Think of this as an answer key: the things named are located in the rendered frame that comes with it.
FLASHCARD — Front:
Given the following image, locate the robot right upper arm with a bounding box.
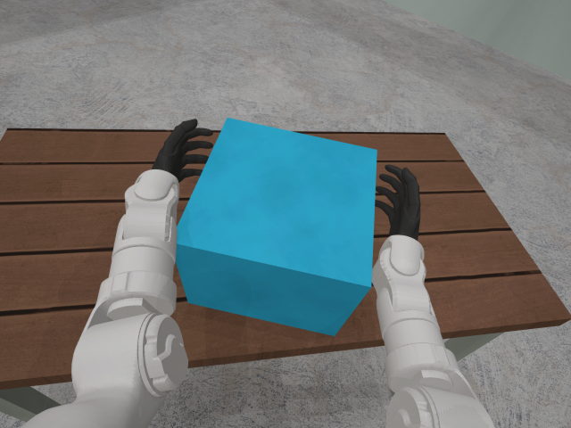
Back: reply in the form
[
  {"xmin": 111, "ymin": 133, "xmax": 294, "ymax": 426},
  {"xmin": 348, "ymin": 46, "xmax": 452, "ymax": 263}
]
[{"xmin": 386, "ymin": 384, "xmax": 494, "ymax": 428}]

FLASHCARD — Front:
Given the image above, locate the robot right hand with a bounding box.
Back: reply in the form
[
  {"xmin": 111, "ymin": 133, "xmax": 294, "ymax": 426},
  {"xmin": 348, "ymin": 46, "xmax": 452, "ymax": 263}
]
[{"xmin": 375, "ymin": 165, "xmax": 420, "ymax": 240}]

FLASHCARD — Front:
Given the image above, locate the robot right forearm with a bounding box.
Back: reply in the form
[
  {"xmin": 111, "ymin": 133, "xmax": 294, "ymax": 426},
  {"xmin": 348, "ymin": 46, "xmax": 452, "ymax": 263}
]
[{"xmin": 372, "ymin": 235, "xmax": 495, "ymax": 428}]

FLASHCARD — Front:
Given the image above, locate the carton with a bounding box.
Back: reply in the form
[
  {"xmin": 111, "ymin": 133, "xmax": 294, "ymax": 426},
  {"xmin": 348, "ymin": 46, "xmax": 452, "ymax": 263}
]
[{"xmin": 176, "ymin": 118, "xmax": 377, "ymax": 336}]

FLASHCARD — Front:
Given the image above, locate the robot left upper arm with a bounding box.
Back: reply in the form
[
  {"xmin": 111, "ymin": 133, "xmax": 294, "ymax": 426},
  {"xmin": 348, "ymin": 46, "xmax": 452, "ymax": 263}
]
[{"xmin": 21, "ymin": 312, "xmax": 188, "ymax": 428}]

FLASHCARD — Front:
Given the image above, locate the robot left hand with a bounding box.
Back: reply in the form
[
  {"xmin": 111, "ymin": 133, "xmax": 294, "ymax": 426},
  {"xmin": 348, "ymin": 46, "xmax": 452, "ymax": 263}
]
[{"xmin": 152, "ymin": 119, "xmax": 213, "ymax": 183}]

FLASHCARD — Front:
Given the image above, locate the table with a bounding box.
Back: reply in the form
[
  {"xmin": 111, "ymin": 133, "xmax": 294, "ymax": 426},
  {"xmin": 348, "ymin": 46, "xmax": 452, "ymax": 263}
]
[{"xmin": 0, "ymin": 128, "xmax": 571, "ymax": 422}]

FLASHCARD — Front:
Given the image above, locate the robot left forearm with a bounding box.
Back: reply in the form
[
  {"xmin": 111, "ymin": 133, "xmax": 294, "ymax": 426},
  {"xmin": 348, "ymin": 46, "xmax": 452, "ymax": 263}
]
[{"xmin": 71, "ymin": 169, "xmax": 179, "ymax": 394}]

